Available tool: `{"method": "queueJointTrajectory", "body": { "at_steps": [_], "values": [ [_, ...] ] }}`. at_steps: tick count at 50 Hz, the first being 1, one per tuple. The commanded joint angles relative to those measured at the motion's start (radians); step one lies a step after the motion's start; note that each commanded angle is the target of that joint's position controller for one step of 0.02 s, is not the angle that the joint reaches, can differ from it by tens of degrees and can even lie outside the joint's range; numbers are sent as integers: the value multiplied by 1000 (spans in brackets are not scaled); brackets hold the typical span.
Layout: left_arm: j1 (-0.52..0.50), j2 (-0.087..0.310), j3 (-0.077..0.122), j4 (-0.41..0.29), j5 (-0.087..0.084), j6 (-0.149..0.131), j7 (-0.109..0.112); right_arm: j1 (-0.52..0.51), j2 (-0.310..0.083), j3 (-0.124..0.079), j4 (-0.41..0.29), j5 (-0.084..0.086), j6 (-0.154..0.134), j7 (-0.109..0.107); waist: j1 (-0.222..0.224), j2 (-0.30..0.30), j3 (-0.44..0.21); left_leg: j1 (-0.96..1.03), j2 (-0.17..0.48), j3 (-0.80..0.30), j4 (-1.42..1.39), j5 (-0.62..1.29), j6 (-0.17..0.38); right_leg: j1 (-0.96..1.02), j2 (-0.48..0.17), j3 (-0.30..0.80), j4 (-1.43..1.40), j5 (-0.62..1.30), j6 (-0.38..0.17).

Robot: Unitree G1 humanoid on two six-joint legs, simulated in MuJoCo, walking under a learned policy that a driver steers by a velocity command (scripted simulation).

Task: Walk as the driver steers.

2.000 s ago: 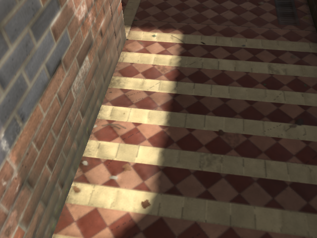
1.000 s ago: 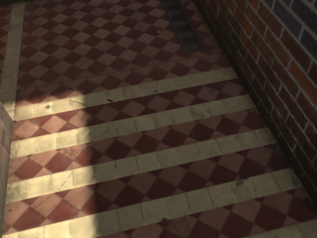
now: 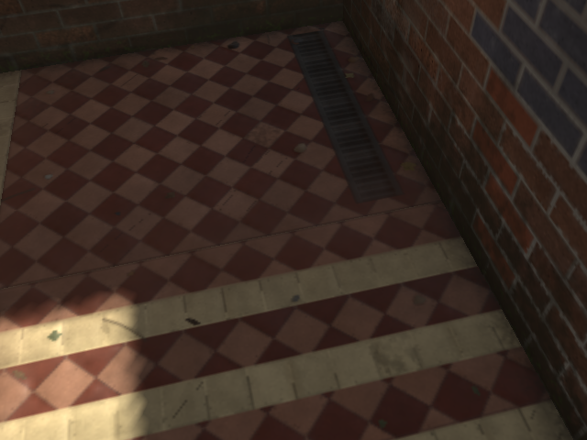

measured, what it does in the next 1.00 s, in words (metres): walks ahead: left foot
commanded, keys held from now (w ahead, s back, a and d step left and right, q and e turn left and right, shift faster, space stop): no key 0.34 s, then w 0.66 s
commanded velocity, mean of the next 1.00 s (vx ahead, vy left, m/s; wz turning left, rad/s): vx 0.23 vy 0.00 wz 0.00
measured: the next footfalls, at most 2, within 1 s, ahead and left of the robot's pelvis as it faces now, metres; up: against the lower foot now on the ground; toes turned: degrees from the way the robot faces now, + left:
left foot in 0.12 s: +0.03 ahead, +0.12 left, +0.00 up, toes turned +1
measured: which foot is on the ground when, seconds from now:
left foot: up 0.00-0.10, down 0.12-0.68, up 0.70-1.00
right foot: down 0.00-1.00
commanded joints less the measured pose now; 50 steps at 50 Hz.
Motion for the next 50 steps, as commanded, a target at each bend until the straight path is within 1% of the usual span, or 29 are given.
{"method": "queueJointTrajectory", "body": {
  "at_steps": [1,4,6,7,8,10,13,17,18,20,22,23,24,25,26,28,30,32,33,34,35,36,37,38,39,40,43,47,50],
  "values": [
    [39,117,12,-12,-2,8,18,96,-36,-5,7,-5,27,0,-20,-135,-85,-51,46,-49,7,27,-22,121,-277,315,-239,210,-130],
    [-9,120,10,-8,-18,15,14,140,-18,5,49,-7,33,-7,-49,-97,-81,70,38,-17,-190,246,-42,58,-195,221,-242,0,-52],
    [17,128,18,6,-27,22,7,107,-48,7,40,-20,31,-10,-21,-83,-32,75,88,-64,-278,307,-43,11,-158,217,-268,-239,2],
    [27,124,20,13,-30,28,4,92,-63,7,32,-21,25,-9,-6,-80,13,14,106,-88,-290,257,-38,5,-139,211,-277,-261,16],
    [37,109,21,19,-26,31,1,94,-70,6,43,-13,20,-8,6,-25,56,-67,107,-89,-294,236,-31,51,-123,187,-263,-190,15],
    [76,86,17,44,-15,28,1,96,-47,12,52,-4,6,-9,19,20,38,-89,122,-103,-329,275,-25,142,-119,168,-196,-38,6],
    [91,87,18,60,-12,19,-2,96,-49,12,52,-1,-8,-15,26,10,-3,-66,133,-114,-344,328,-15,193,-120,154,-155,86,0],
    [90,77,14,76,-15,22,0,112,-42,14,60,-2,-8,-16,24,-3,9,-50,134,-114,-349,344,-9,182,-116,146,-150,89,7],
    [99,77,14,81,-15,24,-1,131,-43,12,65,-4,-7,-16,22,-3,-7,-41,124,-110,-352,266,-3,181,-102,137,-144,6,5],
    [101,96,25,77,-13,33,-4,151,-73,-4,61,-9,-1,-13,17,20,18,-69,106,-125,-346,-6,35,120,-53,102,-81,-271,-13],
    [66,85,28,54,-4,36,-15,176,-91,-17,50,-10,6,-6,-4,45,118,-95,153,-220,-401,-223,84,-35,-25,89,-13,-413,-24],
    [35,59,24,34,0,30,-22,214,-104,-25,57,-7,5,-5,-23,86,149,-58,209,-306,-456,-274,116,-116,0,56,66,-371,-18],
    [0,41,20,10,10,20,-29,238,-123,-36,65,-6,2,-7,-34,124,177,-10,282,-389,-509,-283,151,-191,8,6,146,-285,-10],
    [-31,49,22,-12,19,8,-35,242,-130,-44,65,-8,-3,-7,-42,126,188,18,331,-434,-532,-234,177,-238,-22,8,201,-237,-11],
    [-44,67,28,-30,18,-4,-40,244,-131,-49,64,-13,-11,-5,-41,116,178,50,350,-446,-535,-170,192,-271,-42,21,236,-247,-15],
    [-50,89,38,-55,8,-26,-50,233,-123,-54,62,-17,-27,0,-27,95,159,115,339,-394,-508,-15,187,-288,-63,31,230,-264,-18],
    [-23,80,41,-68,0,-38,-60,197,-127,-62,51,-11,-41,4,3,102,130,88,285,-296,-461,116,154,-171,-47,2,127,-202,-14],
    [154,71,53,-14,-4,-41,-59,128,-122,-65,30,-2,-49,9,91,57,72,-104,202,-174,-327,261,107,184,20,-38,-6,-118,-15],
    [307,114,72,26,2,-45,-46,98,-101,-59,13,-3,-61,13,157,-30,5,-248,138,-92,-145,346,69,421,-45,76,-56,-156,-34],
    [453,227,102,50,11,-44,-31,75,-33,-41,-40,3,-69,23,196,-301,-50,-465,-1,54,195,162,8,574,-291,484,-245,-374,-119],
    [520,211,100,89,9,-33,-33,67,-81,-55,-54,-30,-67,32,174,-292,-48,-561,-15,-3,436,-49,21,536,-408,737,-312,-382,-196],
    [392,180,90,50,12,-31,-32,40,-74,-56,-60,-39,-63,41,100,-133,23,-601,67,-55,540,24,38,445,-400,635,-286,-377,-189],
    [296,150,84,14,9,-36,-36,21,-48,-49,-63,-32,-68,53,71,-52,55,-579,101,-68,534,131,38,350,-360,535,-298,-306,-170],
    [241,135,78,-5,6,-41,-37,23,-38,-49,-63,-25,-71,60,36,-34,67,-539,125,-68,493,201,33,285,-323,451,-328,-249,-145],
    [225,107,67,-9,1,-49,-36,32,-46,-52,-63,-33,-64,64,14,-46,65,-509,136,-61,457,241,19,259,-294,388,-343,-165,-128],
    [223,90,59,-8,4,-55,-30,36,-50,-54,-59,-36,-58,65,6,-60,59,-497,133,-54,431,280,12,258,-262,325,-347,-46,-118],
    [286,93,54,13,0,-70,-28,-34,-49,-56,-95,-35,-39,68,2,-84,47,-531,123,-9,344,347,-13,286,-237,215,-341,185,-125],
    [307,95,52,9,-1,-76,-30,-239,-28,-44,-184,-25,-35,72,32,-108,77,-495,98,36,89,478,-28,251,-206,133,-356,264,-120],
    [317,111,59,9,-3,-82,-28,-304,-45,-46,-216,-20,-34,72,34,-113,82,-425,82,49,-24,532,-3,267,-220,112,-363,284,-108]
  ]
}}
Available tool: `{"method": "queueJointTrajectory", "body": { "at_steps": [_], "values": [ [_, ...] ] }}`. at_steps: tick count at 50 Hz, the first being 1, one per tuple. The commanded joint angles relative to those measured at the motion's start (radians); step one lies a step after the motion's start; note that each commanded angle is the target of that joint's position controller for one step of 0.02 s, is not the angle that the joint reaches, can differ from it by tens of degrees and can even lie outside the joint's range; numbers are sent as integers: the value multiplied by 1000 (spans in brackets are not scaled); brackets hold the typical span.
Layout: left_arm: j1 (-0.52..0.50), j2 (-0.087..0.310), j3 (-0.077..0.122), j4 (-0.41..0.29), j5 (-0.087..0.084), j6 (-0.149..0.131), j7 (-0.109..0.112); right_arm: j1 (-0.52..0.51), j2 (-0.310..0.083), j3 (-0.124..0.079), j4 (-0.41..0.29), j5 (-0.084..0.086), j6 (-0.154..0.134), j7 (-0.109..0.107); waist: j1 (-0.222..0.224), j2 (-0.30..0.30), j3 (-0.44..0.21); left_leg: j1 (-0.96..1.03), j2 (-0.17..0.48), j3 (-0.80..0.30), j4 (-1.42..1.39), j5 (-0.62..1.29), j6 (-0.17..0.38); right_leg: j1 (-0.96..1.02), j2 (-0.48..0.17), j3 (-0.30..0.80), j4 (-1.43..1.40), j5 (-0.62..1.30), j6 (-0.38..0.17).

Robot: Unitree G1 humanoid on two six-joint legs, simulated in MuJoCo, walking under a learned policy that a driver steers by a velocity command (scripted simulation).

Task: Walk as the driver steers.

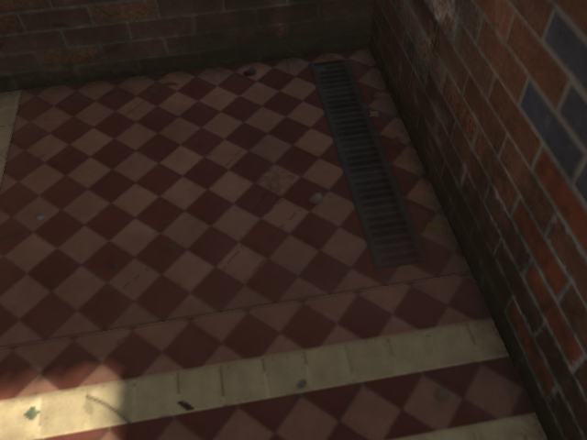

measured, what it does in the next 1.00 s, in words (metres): walks ahead, turning left: left foot, then right foot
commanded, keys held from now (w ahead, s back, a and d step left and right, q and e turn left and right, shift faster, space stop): w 0.42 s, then w+q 0.58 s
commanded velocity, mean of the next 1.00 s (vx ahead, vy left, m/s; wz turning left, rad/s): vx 0.49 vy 0.00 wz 0.22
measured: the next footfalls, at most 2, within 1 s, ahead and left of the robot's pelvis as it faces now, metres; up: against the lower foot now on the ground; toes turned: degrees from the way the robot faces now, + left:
left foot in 0.12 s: +0.27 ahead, +0.11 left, +0.00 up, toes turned +4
right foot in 0.64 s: +0.54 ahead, -0.07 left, +0.00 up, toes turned +1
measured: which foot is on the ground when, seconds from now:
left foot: up 0.00-0.10, down 0.12-0.66, up 0.68-1.00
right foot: down 0.00-0.14, up 0.16-0.62, down 0.64-1.00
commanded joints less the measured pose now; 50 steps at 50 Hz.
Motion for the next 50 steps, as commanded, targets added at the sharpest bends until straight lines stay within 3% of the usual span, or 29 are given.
{"method": "queueJointTrajectory", "body": {
  "at_steps": [1,4,6,7,8,9,10,11,13,14,19,23,27,30,32,33,34,35,36,37,39,41,42,43,45,46,47,48,50],
  "values": [
    [19,153,31,-36,-3,-17,6,-102,-46,-6,-86,4,-9,0,-25,-120,107,46,-25,28,-93,53,26,-103,-265,107,-68,443,-119],
    [-14,173,40,-42,5,-15,10,-29,-75,-23,-71,2,-24,-11,-71,-119,59,164,-68,48,-131,-39,81,-25,-281,72,83,752,-94],
    [-32,184,45,-49,15,-1,7,247,-119,-52,23,-3,-41,-25,-181,-90,-93,466,-121,65,-190,-88,121,-60,-230,28,448,854,-64],
    [-9,138,31,-73,8,2,0,411,-200,-75,57,-29,-49,-36,-223,6,-209,707,83,-169,-225,-283,167,-260,-177,-8,768,549,-50],
    [129,31,15,-83,-32,5,-16,422,-283,-96,54,-35,-45,-31,-138,242,-317,933,353,-736,-402,-489,307,-614,22,-5,1151,-174,-17],
    [64,121,37,-77,-14,10,-13,311,-244,-89,39,-1,-32,-26,-111,112,-253,847,305,-802,-497,-557,272,-703,-22,127,1236,-150,-42],
    [-51,135,41,-111,-10,8,-13,205,-178,-71,16,10,-35,-27,-89,45,-115,697,277,-597,-489,-485,236,-728,-75,115,1216,-43,-50],
    [-106,123,38,-120,-6,4,-13,161,-121,-55,13,11,-45,-26,-74,-26,-59,572,238,-464,-505,-312,215,-684,-113,118,1148,16,-51],
    [-90,95,38,-113,20,28,-19,166,-70,-35,39,12,-61,-35,-17,-2,-28,444,170,-307,-526,-133,174,-582,-150,120,1040,21,-36],
    [-85,85,38,-110,26,42,-23,194,-66,-30,52,11,-70,-37,-10,11,-28,424,158,-270,-531,-71,174,-554,-149,110,1009,17,-27],
    [-256,90,38,-169,31,77,-33,281,-111,-33,77,19,-86,-38,-19,12,36,435,128,-172,-598,-58,181,-656,-173,59,787,126,24],
    [-438,79,26,-228,9,70,-30,350,-108,-28,94,25,-81,-40,-69,22,77,480,93,-139,-603,-19,171,-647,-150,17,511,221,66],
    [-521,94,23,-260,3,55,-23,404,-133,-36,114,22,-79,-43,-102,18,77,580,113,-177,-532,118,197,-631,-118,5,380,232,70],
    [-475,124,31,-268,0,29,-13,388,-160,-49,107,14,-71,-45,-76,22,24,651,127,-203,-406,355,185,-546,-93,9,330,181,37],
    [-243,172,52,-207,22,2,4,355,-152,-49,93,26,-67,-47,27,-12,-95,557,46,-152,-149,470,133,-215,-83,15,223,177,-8],
    [-66,257,74,-192,50,-10,17,322,-109,-35,48,35,-69,-49,104,-105,-224,370,-18,-111,123,215,102,36,-299,238,193,52,-65],
    [-39,386,107,-189,57,0,14,418,3,-15,19,67,-60,-51,53,-316,-295,35,-182,-20,413,-447,67,249,-536,629,105,-15,-183],
    [-101,296,92,-193,42,17,9,394,-99,-38,38,36,-48,-55,30,-178,-240,-40,-107,-106,518,-479,87,162,-517,646,79,-97,-187],
    [-180,213,70,-206,32,19,5,334,-104,-44,23,27,-45,-46,12,-111,-142,-59,-61,-121,516,-390,92,68,-465,491,69,-95,-155],
    [-222,171,58,-207,28,16,3,292,-86,-42,7,25,-43,-38,3,-90,-86,-51,-28,-113,484,-322,84,-14,-424,371,36,-2,-133],
    [-231,140,44,-189,19,3,13,286,-65,-45,2,6,-19,-27,-31,-121,-38,5,3,-104,462,-278,59,-130,-379,214,23,224,-96],
    [-188,147,42,-164,7,-16,13,273,-34,-40,-22,-1,3,-15,-47,-119,-35,-4,9,-85,471,-234,44,-153,-383,137,15,367,-99],
    [-159,184,52,-149,-3,-27,15,246,-27,-38,-39,-14,11,-11,-47,-102,-14,-31,16,-75,472,-203,38,-160,-390,112,-14,338,-115],
    [-154,191,53,-144,-5,-34,15,215,-27,-37,-56,-17,16,-5,-50,-98,1,-63,25,-72,458,-169,32,-159,-385,84,-32,317,-115],
    [-161,201,58,-148,-6,-27,21,127,-41,-44,-95,0,15,5,-42,-122,37,-114,23,-54,351,-82,25,-158,-357,12,-56,254,-91],
    [-176,172,49,-159,-8,-28,21,68,-47,-44,-113,20,22,10,-36,-123,60,-110,4,-35,287,-5,17,-187,-317,-38,-60,225,-71],
    [-178,156,47,-162,-9,-26,20,51,-44,-40,-114,18,23,13,-37,-128,71,-78,5,-21,209,75,18,-213,-288,-80,-63,209,-55],
    [-195,151,43,-165,-9,-26,13,30,-37,-35,-124,21,23,23,-40,-174,67,-30,-2,-4,124,117,20,-229,-269,-122,-51,257,-42],
    [-167,193,53,-164,-10,-30,12,-39,-45,-30,-152,11,25,37,-24,-151,62,51,-14,46,30,119,38,-224,-298,-149,-49,310,-48]
  ]
}}
Over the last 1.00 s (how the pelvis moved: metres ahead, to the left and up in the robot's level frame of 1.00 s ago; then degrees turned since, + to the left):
0.25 -0.01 0.00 0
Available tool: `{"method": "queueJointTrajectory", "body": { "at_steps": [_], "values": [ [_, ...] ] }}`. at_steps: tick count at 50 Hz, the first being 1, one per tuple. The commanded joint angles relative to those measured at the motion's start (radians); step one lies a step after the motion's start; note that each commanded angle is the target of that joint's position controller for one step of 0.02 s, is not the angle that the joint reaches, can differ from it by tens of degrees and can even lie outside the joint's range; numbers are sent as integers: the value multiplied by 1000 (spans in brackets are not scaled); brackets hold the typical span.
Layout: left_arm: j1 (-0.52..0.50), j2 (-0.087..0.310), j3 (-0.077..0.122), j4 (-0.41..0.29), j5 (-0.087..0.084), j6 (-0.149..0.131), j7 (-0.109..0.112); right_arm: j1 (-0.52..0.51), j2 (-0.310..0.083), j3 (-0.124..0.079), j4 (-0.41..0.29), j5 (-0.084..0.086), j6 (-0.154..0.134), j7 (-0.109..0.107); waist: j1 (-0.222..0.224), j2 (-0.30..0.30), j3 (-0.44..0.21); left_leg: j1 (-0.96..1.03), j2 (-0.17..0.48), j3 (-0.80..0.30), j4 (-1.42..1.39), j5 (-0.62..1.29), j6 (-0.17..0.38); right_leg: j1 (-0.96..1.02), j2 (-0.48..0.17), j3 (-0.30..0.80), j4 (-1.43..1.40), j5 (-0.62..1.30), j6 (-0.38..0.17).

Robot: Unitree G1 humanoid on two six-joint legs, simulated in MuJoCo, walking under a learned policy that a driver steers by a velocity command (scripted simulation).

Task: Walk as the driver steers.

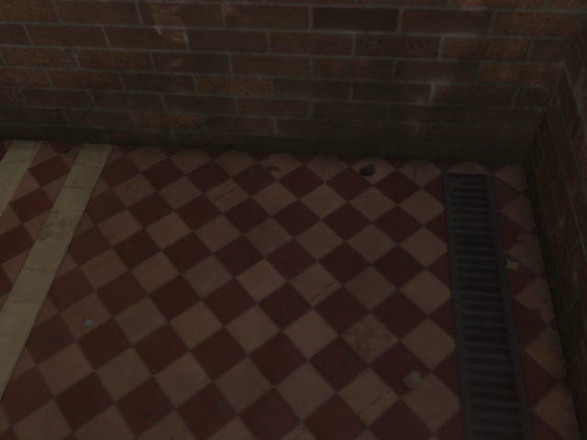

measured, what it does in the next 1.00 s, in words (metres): walks ahead, turning left: left foot, then right foot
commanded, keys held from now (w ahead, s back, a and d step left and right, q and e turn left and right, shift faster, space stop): w+q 1.00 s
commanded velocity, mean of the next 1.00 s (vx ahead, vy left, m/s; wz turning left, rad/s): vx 0.50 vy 0.00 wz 0.59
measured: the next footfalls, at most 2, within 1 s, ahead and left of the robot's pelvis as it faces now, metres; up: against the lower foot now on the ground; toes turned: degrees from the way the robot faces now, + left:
left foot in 0.14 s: +0.24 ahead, +0.10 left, +0.00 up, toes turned +10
right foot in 0.72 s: +0.61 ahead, +0.07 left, +0.00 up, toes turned +27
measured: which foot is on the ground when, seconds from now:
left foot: up 0.00-0.12, down 0.14-0.72, up 0.74-1.00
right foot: down 0.00-0.16, up 0.18-0.70, down 0.72-1.00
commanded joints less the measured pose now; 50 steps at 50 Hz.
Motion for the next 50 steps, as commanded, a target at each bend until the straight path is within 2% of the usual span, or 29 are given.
{"method": "queueJointTrajectory", "body": {
  "at_steps": [1,4,6,7,8,9,10,11,12,13,14,15,19,24,30,32,33,34,35,36,37,38,39,40,41,43,45,48,50],
  "values": [
    [-51,127,19,-70,0,-24,-1,-90,-3,14,-87,-12,-4,20,-24,-167,50,121,-19,67,-122,24,21,-113,-227,44,-124,335,-111],
    [-50,169,30,-71,2,-11,4,-76,-42,6,-91,-24,-4,13,-47,-155,33,153,-58,98,-177,-134,70,18,-255,11,-4,617,-108],
    [-43,206,42,-67,7,21,0,72,-73,-9,-40,-21,-11,-8,-104,-145,-69,314,-140,147,-234,-217,117,78,-243,-19,271,880,-102],
    [-29,202,40,-74,11,33,-3,230,-111,-27,17,-27,-21,-22,-166,-99,-169,534,-167,116,-291,-208,148,-9,-216,-36,525,788,-76],
    [1,139,24,-114,24,37,-5,319,-213,-53,39,-33,-27,-38,-165,39,-274,778,60,-184,-289,-218,190,-252,-175,-21,826,282,-47],
    [33,73,11,-186,9,29,-20,261,-318,-70,4,-11,-20,-43,-75,253,-360,982,244,-756,-491,-261,328,-626,32,134,1128,-318,13],
    [-76,137,16,-201,12,21,-23,275,-297,-66,1,0,-8,-51,-120,49,-305,957,243,-729,-578,-238,302,-737,-10,278,1154,-237,8],
    [-122,126,7,-207,1,12,-24,233,-241,-50,14,6,-10,-60,-97,-21,-182,854,225,-571,-564,-151,279,-764,-57,281,1107,-123,-4],
    [-113,117,0,-190,7,8,-18,184,-183,-35,17,11,-18,-61,-56,-73,-96,712,178,-467,-571,-19,243,-707,-94,284,1011,-64,-7],
    [-94,110,-1,-174,21,22,-17,143,-141,-25,8,12,-25,-63,-29,-68,-81,629,110,-366,-584,47,198,-634,-116,296,952,-49,-12],
    [-58,107,-4,-172,35,39,-19,139,-130,-19,5,15,-34,-63,-8,-15,-93,577,94,-335,-587,119,204,-569,-118,298,920,-46,-2],
    [-65,111,-2,-173,40,55,-23,152,-121,-16,9,20,-44,-61,-4,-18,-88,562,74,-316,-589,167,205,-552,-117,297,902,-51,7],
    [-180,103,-4,-208,41,81,-32,240,-168,-27,24,28,-58,-58,-36,-39,-33,564,35,-305,-630,135,184,-640,-97,276,770,51,40],
    [-345,116,-2,-257,36,77,-42,336,-172,-25,39,22,-56,-58,-106,1,8,660,22,-332,-630,171,140,-730,-57,268,557,215,47],
    [-490,119,-21,-312,20,58,-53,401,-181,-17,56,7,-52,-71,-143,22,37,709,18,-363,-567,334,144,-642,17,251,350,261,23],
    [-465,147,-16,-316,8,53,-45,374,-204,-19,58,4,-53,-81,-104,35,32,732,46,-409,-519,392,140,-560,28,281,309,204,2],
    [-396,182,-11,-302,1,50,-35,335,-225,-23,45,-1,-52,-82,-68,35,23,725,36,-408,-477,454,122,-483,42,283,277,166,-9],
    [-290,207,-2,-268,0,46,-26,294,-236,-25,36,-2,-53,-80,-18,26,-22,692,14,-397,-386,566,99,-333,75,269,257,117,-26],
    [-139,224,7,-225,2,35,-16,254,-242,-25,30,6,-55,-71,63,-14,-97,631,-40,-366,-210,579,75,-125,68,275,198,161,-44],
    [16,289,23,-213,25,24,0,259,-185,-8,2,15,-62,-59,114,-126,-239,495,-104,-314,65,364,56,131,-122,468,166,6,-92],
    [11,378,42,-228,44,39,4,405,-73,13,-17,39,-58,-56,22,-409,-378,190,-290,-194,366,-510,13,366,-397,938,60,-64,-231],
    [-70,284,32,-232,28,54,0,385,-172,9,11,-9,-47,-69,-10,-274,-290,84,-187,-193,432,-532,24,248,-393,1023,17,-283,-228],
    [-138,203,12,-247,22,56,-1,301,-189,3,12,-15,-42,-61,-9,-143,-134,85,-134,-176,405,-422,14,84,-345,850,-5,-310,-205],
    [-177,169,1,-241,24,54,-3,260,-169,8,4,-13,-40,-52,-19,-92,-58,95,-102,-150,368,-358,2,-12,-294,718,-30,-208,-184],
    [-167,158,-5,-226,23,49,1,236,-153,10,-1,-20,-33,-43,-21,-112,-23,102,-80,-136,338,-337,-7,-66,-259,617,-48,-103,-163],
    [-132,152,-10,-191,18,26,0,213,-125,20,-20,-32,-15,-23,-32,-141,-9,117,-66,-114,314,-302,-25,-117,-231,500,-78,26,-151],
    [-113,167,-5,-172,5,0,-8,159,-108,26,-55,-27,-4,-10,-38,-145,-3,73,-44,-108,279,-263,-32,-122,-243,431,-108,98,-159],
    [-105,172,0,-155,9,-11,-21,53,-102,29,-114,-26,-4,11,-33,-140,17,8,-26,-96,193,-145,-48,-126,-240,310,-139,192,-160],
    [-102,166,0,-139,12,-19,-29,-3,-82,39,-144,-24,-8,22,-39,-145,25,54,-23,-64,60,-33,-39,-158,-207,203,-129,311,-143]
  ]
}}
Over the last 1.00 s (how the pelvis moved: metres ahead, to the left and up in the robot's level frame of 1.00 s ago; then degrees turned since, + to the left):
0.55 0.04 0.00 16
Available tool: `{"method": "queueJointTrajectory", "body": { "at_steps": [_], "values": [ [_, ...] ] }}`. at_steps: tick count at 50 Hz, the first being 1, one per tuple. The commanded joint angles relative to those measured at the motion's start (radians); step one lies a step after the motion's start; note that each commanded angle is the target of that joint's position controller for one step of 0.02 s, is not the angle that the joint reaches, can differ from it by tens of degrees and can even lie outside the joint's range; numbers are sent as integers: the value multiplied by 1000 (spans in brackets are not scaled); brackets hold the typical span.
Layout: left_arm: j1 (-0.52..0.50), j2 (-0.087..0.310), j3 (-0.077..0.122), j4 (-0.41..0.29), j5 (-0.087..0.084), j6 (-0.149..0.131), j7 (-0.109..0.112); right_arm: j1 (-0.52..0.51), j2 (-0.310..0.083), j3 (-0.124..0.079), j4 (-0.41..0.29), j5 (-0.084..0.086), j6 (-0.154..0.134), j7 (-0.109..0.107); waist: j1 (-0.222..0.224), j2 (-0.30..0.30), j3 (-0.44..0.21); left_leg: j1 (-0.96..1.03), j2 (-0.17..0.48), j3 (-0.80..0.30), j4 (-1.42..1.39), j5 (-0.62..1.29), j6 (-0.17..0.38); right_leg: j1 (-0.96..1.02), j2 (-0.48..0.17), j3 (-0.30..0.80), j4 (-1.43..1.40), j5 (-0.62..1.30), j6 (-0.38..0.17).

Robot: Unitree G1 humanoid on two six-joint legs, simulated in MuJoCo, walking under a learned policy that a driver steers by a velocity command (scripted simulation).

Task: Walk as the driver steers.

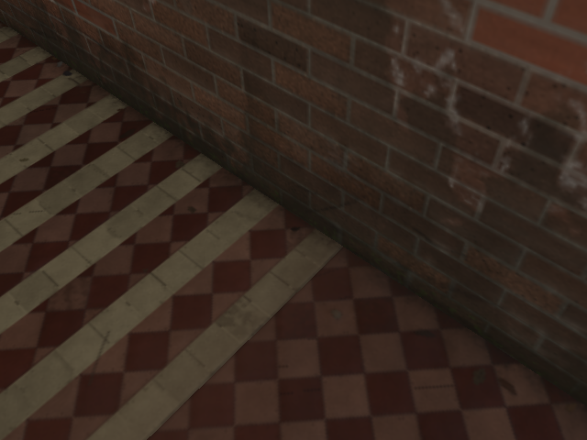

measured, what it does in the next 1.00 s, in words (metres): walks ahead, turning left: left foot, then right foot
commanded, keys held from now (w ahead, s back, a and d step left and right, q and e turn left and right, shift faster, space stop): w+q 0.40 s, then w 0.50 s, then w+q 0.10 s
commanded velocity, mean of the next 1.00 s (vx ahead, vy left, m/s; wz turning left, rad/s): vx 0.49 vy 0.01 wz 0.38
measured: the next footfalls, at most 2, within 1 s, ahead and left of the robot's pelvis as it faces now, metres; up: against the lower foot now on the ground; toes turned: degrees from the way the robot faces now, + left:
left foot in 0.22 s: +0.28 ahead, +0.14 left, +0.00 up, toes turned +11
right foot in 0.72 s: +0.61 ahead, +0.04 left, +0.00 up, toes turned +18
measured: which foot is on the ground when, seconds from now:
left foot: up 0.00-0.20, down 0.22-0.74, up 0.76-1.00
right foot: down 0.00-0.22, up 0.24-0.70, down 0.72-1.00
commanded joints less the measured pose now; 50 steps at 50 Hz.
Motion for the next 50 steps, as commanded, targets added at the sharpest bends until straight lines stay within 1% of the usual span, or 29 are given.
{"method": "queueJointTrajectory", "body": {
  "at_steps": [1,5,7,9,10,11,12,13,14,15,17,19,21,26,30,31,33,35,36,37,38,39,40,42,44,47,48,49,50],
  "values": [
    [-51,103,20,-45,-2,-30,-11,-72,7,15,-97,3,-12,22,-33,-141,24,49,22,39,-154,158,6,-96,-233,48,-152,291,-101],
    [7,157,35,-16,-7,-30,-4,-169,-7,20,-144,-4,-9,36,-14,-129,38,101,17,108,-324,137,54,-7,-269,-10,-144,364,-80],
    [47,141,30,5,-10,-7,4,-174,-17,20,-152,-16,-9,36,-17,-145,31,101,-8,126,-374,40,92,108,-286,-40,-72,529,-69],
    [63,176,36,9,1,18,10,-96,-38,9,-129,-20,-15,25,-53,-156,-41,216,-77,158,-390,-83,133,161,-295,-83,142,847,-63],
    [37,189,40,-12,2,38,10,35,-58,-7,-82,-7,-25,10,-102,-163,-107,344,-117,163,-431,-142,153,134,-280,-101,328,883,-60],
    [36,176,35,-38,4,46,10,212,-108,-30,-22,-18,-32,-7,-177,-85,-211,602,-88,79,-481,-161,190,-27,-259,-115,607,722,-37],
    [90,59,10,-109,-9,37,-8,237,-222,-62,-30,-20,-27,-28,-123,168,-321,932,222,-423,-532,-313,302,-460,-132,-112,977,-14,19],
    [-8,119,25,-157,6,24,-13,254,-256,-73,-59,8,-19,-43,-146,140,-388,987,329,-780,-685,-174,361,-641,0,80,1154,-333,29],
    [-120,132,28,-181,3,16,-15,250,-243,-75,-30,17,-18,-52,-157,30,-259,925,276,-563,-678,7,315,-717,-69,173,1125,-216,8],
    [-98,102,14,-172,-11,8,-14,208,-186,-64,-20,23,-22,-60,-111,-13,-156,779,248,-421,-667,196,288,-668,-109,164,1022,-135,4],
    [-57,97,15,-149,12,33,-16,138,-117,-41,-33,31,-32,-64,-29,-31,-86,589,155,-280,-683,395,245,-524,-139,162,881,-131,18],
    [-56,85,17,-154,34,72,-24,141,-107,-35,-29,47,-48,-52,0,-26,-90,515,124,-252,-713,435,250,-448,-120,149,815,-122,45],
    [-70,64,15,-152,32,92,-26,147,-122,-38,-18,42,-66,-50,7,-1,-71,481,105,-232,-752,381,250,-449,-108,137,730,-51,59],
    [-264,55,11,-202,26,81,-29,230,-102,-28,29,49,-69,-57,-60,37,0,523,76,-199,-795,268,197,-500,-92,125,427,180,56],
    [-365,52,4,-237,8,69,-26,273,-125,-30,61,46,-82,-67,-98,38,28,551,97,-202,-795,212,187,-428,-62,118,262,248,38],
    [-349,65,5,-236,-1,67,-23,262,-132,-32,68,43,-83,-70,-84,48,38,558,112,-216,-802,216,185,-394,-65,132,237,248,24],
    [-274,99,21,-219,7,56,-15,228,-143,-34,69,39,-84,-77,-47,41,35,598,121,-213,-737,359,171,-326,-49,133,203,177,-5],
    [-93,124,37,-162,8,34,7,223,-142,-28,73,29,-82,-72,25,-3,-68,626,68,-168,-484,663,142,-120,8,86,139,88,-37],
    [55,163,49,-134,23,24,23,215,-122,-19,65,24,-84,-69,93,-61,-156,513,15,-135,-248,587,123,78,-78,173,130,12,-77],
    [173,304,85,-138,51,20,29,311,-37,5,38,73,-83,-64,89,-282,-311,204,-156,-60,145,169,58,364,-369,664,47,-165,-249],
    [117,246,76,-107,36,25,18,276,-62,9,55,41,-83,-68,45,-252,-244,56,-189,-122,230,-331,66,293,-436,880,-97,-158,-265],
    [37,174,60,-119,20,27,14,211,-81,5,45,32,-74,-61,21,-160,-129,23,-104,-160,228,-274,82,197,-405,731,-80,-230,-248],
    [-11,126,47,-111,14,24,11,164,-80,10,41,30,-74,-51,12,-84,-79,37,-63,-135,179,-212,83,121,-357,624,-114,-225,-226],
    [-7,76,29,-82,8,7,21,103,-57,16,31,2,-55,-41,-9,-103,-4,63,-13,-98,81,-152,66,21,-298,471,-174,-71,-171],
    [28,67,24,-53,-10,-19,12,60,-22,30,22,-11,-33,-26,-15,-124,4,29,3,-56,72,-97,40,29,-269,391,-192,83,-175],
    [58,101,38,-26,-17,-39,5,-44,-16,38,-11,4,-33,-14,-11,-128,20,-55,24,-11,-17,-1,12,44,-241,275,-219,195,-160],
    [131,175,64,4,-29,-33,37,-21,-15,32,1,-24,-5,7,-20,-37,63,-125,9,-28,-2,35,13,107,-324,286,-97,672,-124],
    [165,177,66,16,-30,-32,47,-9,-2,33,-2,-25,6,21,-25,-57,6,-114,-4,-42,3,45,14,123,-322,231,-43,864,-104],
    [165,172,66,13,-33,-31,51,-11,6,31,-6,-20,14,34,-31,-111,-34,-99,-12,-49,15,52,12,117,-321,195,-18,880,-86]
  ]
}}
Over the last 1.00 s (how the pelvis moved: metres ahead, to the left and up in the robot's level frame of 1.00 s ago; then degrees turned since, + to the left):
0.54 0.16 0.00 36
